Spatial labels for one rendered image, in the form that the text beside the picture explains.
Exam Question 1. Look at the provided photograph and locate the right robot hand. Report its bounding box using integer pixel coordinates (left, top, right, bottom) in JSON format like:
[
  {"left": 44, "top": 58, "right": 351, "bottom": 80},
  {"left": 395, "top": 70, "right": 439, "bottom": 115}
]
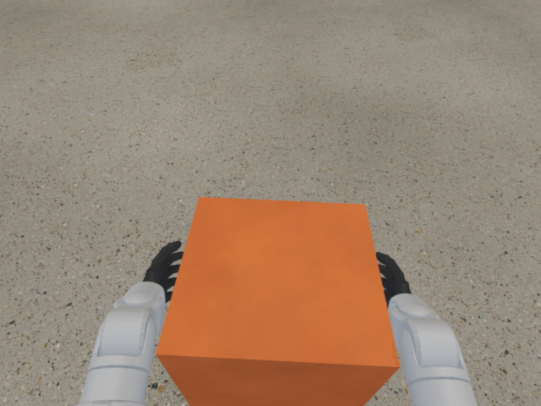
[{"left": 376, "top": 252, "right": 412, "bottom": 309}]

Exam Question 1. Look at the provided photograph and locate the carton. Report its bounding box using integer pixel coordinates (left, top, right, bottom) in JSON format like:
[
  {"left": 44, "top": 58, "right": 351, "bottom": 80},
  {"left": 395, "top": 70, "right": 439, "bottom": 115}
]
[{"left": 156, "top": 197, "right": 400, "bottom": 406}]

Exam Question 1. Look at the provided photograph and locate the robot left forearm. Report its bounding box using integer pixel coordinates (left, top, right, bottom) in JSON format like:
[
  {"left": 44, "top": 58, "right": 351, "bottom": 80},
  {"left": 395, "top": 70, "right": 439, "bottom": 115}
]
[{"left": 74, "top": 282, "right": 166, "bottom": 406}]

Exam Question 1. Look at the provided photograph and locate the robot right forearm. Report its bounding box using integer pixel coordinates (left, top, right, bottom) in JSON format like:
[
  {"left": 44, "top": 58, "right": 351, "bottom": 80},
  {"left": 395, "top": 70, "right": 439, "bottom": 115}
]
[{"left": 388, "top": 294, "right": 478, "bottom": 406}]

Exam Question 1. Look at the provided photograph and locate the left robot hand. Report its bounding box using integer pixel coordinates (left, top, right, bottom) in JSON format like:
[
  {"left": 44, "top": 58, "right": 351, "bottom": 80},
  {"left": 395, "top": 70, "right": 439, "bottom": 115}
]
[{"left": 143, "top": 241, "right": 183, "bottom": 303}]

